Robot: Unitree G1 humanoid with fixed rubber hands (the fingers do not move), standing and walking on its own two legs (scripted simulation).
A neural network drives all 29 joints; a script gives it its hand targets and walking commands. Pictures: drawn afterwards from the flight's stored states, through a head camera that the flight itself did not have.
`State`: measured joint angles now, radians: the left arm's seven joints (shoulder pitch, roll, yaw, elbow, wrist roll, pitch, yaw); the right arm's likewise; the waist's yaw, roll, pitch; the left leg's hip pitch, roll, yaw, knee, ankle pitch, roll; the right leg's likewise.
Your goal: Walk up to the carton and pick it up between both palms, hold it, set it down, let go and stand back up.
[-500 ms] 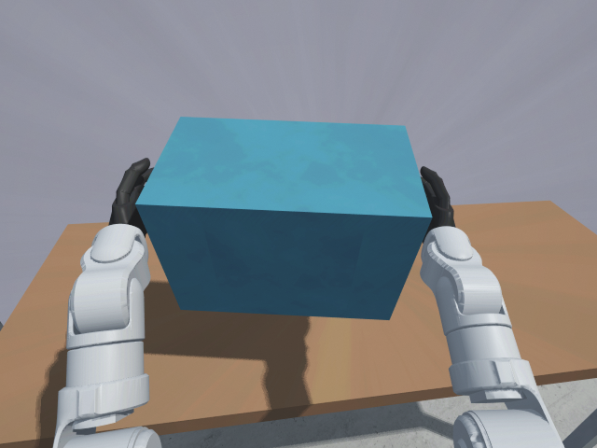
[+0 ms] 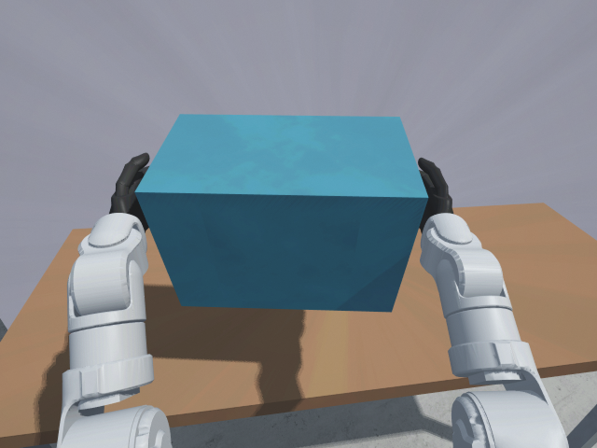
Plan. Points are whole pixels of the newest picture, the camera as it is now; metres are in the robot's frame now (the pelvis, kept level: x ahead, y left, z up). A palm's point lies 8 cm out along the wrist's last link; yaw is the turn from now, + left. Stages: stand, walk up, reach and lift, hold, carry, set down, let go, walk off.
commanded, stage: hold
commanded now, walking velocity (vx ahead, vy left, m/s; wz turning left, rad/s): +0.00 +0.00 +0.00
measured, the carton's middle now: (287, 214) +0.38 -0.01 +0.22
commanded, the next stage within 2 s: none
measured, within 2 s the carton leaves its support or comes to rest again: neither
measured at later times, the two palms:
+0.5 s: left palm (127, 223) +0.34 +0.18 +0.24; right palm (431, 208) +0.35 -0.20 +0.24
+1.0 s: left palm (125, 213) +0.34 +0.18 +0.25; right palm (431, 207) +0.35 -0.20 +0.24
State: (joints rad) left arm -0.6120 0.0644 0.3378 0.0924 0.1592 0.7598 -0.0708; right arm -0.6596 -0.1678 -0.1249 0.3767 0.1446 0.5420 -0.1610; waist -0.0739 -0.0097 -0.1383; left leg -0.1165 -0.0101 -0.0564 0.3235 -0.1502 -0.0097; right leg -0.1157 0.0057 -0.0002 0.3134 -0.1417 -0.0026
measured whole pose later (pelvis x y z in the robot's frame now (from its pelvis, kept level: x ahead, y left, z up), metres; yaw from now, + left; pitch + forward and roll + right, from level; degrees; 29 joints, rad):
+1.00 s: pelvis +0.00 +0.00 +0.00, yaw +0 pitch -4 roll +0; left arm -0.62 0.06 0.33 0.06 0.18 0.82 -0.05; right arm -0.72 -0.17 -0.13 0.45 0.14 0.55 -0.16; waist -0.07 -0.01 -0.15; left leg -0.10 -0.01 -0.06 0.32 -0.15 -0.01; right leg -0.10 0.01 0.00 0.31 -0.14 0.00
